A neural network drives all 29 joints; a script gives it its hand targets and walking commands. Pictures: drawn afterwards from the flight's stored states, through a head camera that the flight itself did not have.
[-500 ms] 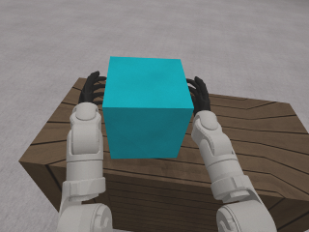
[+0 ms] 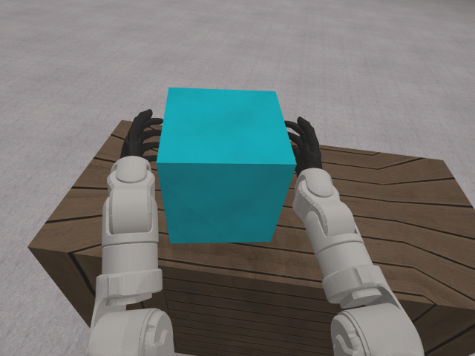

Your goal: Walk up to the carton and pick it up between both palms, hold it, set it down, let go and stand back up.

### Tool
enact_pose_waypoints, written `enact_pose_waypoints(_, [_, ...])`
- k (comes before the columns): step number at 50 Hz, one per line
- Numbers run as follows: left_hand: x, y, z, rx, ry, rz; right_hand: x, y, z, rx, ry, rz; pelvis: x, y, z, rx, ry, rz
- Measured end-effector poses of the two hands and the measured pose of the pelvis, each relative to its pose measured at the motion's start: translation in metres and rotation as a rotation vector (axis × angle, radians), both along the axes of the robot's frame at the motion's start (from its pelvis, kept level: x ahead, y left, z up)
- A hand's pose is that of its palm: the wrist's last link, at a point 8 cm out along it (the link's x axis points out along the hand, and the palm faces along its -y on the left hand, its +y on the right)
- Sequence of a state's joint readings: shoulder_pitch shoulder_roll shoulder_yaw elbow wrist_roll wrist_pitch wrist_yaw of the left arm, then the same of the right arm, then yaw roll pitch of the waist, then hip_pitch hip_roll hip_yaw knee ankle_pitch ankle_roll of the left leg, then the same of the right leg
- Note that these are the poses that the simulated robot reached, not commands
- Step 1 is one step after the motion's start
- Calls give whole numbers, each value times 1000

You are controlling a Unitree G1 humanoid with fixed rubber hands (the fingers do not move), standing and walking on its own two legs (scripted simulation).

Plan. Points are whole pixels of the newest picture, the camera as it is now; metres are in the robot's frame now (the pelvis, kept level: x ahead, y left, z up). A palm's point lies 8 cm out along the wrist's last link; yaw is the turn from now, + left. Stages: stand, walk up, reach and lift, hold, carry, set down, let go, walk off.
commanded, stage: hold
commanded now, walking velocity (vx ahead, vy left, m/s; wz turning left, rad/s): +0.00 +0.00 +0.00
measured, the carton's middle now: (222, 168) +0.39 +0.01 +0.13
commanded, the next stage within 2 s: set down in 0.68 s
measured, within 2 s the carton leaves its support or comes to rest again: neither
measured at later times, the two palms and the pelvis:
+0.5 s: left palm (133, 157) +0.37 +0.15 +0.18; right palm (304, 166) +0.36 -0.13 +0.17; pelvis +0.00 +0.00 +0.00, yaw +0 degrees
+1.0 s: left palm (138, 159) +0.37 +0.14 +0.17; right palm (306, 169) +0.36 -0.13 +0.16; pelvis +0.00 +0.00 +0.00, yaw +0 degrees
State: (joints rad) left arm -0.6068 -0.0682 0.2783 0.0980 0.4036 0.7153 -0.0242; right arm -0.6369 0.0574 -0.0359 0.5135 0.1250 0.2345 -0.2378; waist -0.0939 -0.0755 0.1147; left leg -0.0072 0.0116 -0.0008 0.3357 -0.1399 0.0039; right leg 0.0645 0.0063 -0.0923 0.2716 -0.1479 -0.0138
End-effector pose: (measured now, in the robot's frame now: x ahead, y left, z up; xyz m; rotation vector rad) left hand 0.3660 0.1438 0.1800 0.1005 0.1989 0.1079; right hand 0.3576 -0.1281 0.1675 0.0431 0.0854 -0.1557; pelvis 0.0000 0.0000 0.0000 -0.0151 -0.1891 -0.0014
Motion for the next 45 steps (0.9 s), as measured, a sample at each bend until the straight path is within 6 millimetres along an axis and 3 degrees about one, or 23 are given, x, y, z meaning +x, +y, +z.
enact_pose_waypoints(32, [0, 5, -2, 4, -2, 5, 1, 5, -2, -3, -4, 7, 1, 4, 0, -3, -8, 4])
enact_pose_waypoints(45, [3, 1, 7, 17, -44, -9, 0, 2, 2, -7, -64, -16, 1, 5, 1, 4, -1, 0])
